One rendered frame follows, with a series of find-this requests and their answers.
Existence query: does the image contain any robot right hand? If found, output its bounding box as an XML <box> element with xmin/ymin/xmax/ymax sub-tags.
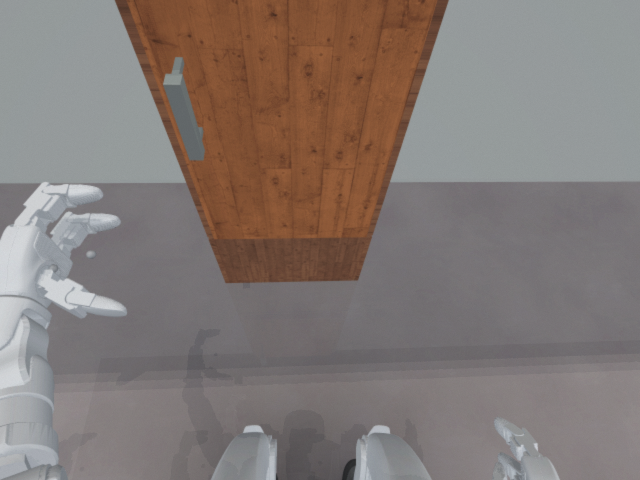
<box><xmin>492</xmin><ymin>417</ymin><xmax>560</xmax><ymax>480</ymax></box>

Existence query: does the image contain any cupboard door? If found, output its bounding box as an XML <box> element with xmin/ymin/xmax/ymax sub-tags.
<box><xmin>127</xmin><ymin>0</ymin><xmax>437</xmax><ymax>239</ymax></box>

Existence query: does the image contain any robot left shin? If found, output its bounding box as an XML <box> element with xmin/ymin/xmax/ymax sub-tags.
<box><xmin>243</xmin><ymin>425</ymin><xmax>264</xmax><ymax>433</ymax></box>

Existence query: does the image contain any robot left hand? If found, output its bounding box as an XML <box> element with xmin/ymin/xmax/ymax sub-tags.
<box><xmin>0</xmin><ymin>182</ymin><xmax>127</xmax><ymax>319</ymax></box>

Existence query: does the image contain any robot left forearm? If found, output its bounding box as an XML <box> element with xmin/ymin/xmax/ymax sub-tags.
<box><xmin>0</xmin><ymin>295</ymin><xmax>59</xmax><ymax>480</ymax></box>

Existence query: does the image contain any robot right thigh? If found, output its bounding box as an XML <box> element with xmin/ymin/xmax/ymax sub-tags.
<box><xmin>356</xmin><ymin>433</ymin><xmax>432</xmax><ymax>480</ymax></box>

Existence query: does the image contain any handle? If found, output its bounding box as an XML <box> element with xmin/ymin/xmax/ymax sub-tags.
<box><xmin>163</xmin><ymin>57</ymin><xmax>205</xmax><ymax>160</ymax></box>

